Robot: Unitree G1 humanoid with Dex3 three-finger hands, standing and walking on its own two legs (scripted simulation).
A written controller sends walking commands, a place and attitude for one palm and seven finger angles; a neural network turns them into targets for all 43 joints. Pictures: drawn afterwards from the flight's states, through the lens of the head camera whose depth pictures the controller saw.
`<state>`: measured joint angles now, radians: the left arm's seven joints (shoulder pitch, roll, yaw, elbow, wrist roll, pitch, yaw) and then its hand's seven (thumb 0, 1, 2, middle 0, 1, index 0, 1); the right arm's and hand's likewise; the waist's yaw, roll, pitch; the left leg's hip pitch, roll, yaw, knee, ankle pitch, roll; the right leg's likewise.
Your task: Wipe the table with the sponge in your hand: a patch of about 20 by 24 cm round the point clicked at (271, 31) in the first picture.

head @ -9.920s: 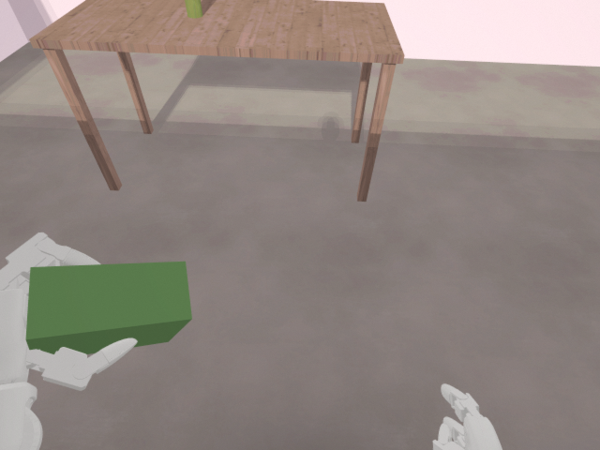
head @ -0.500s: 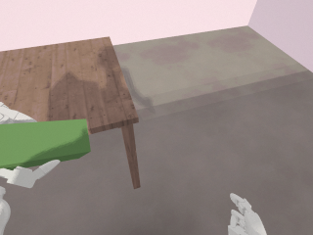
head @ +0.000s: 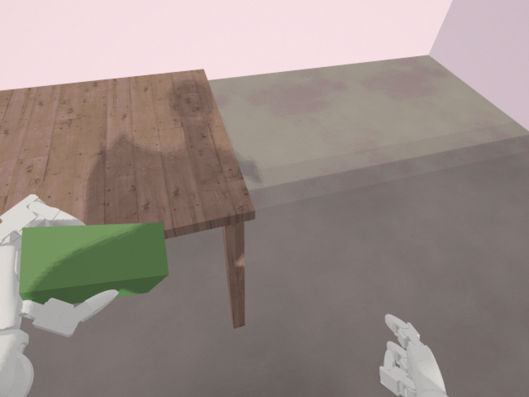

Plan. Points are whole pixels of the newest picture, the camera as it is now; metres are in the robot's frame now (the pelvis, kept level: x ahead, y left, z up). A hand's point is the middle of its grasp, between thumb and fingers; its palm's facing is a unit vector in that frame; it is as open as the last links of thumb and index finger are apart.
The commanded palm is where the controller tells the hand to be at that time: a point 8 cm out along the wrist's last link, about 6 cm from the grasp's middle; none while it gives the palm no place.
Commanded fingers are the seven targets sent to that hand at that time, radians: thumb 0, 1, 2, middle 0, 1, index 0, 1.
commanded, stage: come to a stop and stand still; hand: left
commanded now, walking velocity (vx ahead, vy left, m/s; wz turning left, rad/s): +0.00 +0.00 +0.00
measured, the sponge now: (117, 263) +0.24 +0.20 +0.13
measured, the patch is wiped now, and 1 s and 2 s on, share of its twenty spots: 0.00 0.00 0.00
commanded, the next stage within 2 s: look again from close up in 0.18 s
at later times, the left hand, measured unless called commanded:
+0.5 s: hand (53, 275) +0.21 +0.25 +0.16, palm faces +0.41 -0.83 -0.36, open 10.1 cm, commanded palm +0.15 +0.28 +0.17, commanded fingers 0.00 0.10 1.30 -1.20 -1.60 -1.20 -1.60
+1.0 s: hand (60, 268) +0.22 +0.25 +0.15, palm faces +0.41 -0.84 -0.36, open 10.1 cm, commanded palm +0.16 +0.29 +0.17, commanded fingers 0.00 0.10 1.30 -1.20 -1.60 -1.20 -1.60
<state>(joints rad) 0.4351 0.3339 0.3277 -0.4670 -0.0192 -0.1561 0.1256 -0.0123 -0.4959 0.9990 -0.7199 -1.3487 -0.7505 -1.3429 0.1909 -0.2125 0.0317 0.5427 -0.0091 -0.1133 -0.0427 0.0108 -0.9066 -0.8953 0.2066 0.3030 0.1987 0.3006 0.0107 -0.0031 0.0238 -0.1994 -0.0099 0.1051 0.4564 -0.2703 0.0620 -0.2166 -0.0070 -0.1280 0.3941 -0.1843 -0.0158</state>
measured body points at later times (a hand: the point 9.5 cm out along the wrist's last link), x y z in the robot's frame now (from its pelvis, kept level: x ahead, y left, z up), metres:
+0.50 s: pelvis -0.01 +0.00 +0.00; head +0.01 +0.01 +0.45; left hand +0.18 +0.29 +0.18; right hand +0.17 -0.22 -0.08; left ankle -0.01 +0.07 -0.74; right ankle +0.02 -0.11 -0.74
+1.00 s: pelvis +0.01 +0.00 -0.01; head +0.01 +0.01 +0.44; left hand +0.19 +0.29 +0.17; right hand +0.19 -0.24 -0.07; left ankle -0.01 +0.07 -0.74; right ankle +0.02 -0.11 -0.74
